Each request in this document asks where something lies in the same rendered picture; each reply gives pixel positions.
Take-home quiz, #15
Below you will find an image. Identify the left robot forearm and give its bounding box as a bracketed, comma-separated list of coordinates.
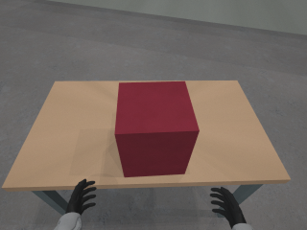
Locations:
[54, 212, 83, 230]

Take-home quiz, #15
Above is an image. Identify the robot left hand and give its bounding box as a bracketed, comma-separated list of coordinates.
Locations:
[65, 179, 97, 215]

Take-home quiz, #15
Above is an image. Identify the table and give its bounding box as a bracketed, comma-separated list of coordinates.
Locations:
[2, 80, 291, 218]

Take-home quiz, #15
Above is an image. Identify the carton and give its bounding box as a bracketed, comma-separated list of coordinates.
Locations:
[114, 81, 200, 177]

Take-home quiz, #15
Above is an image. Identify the robot right hand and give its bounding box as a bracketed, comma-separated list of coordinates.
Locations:
[210, 187, 247, 229]

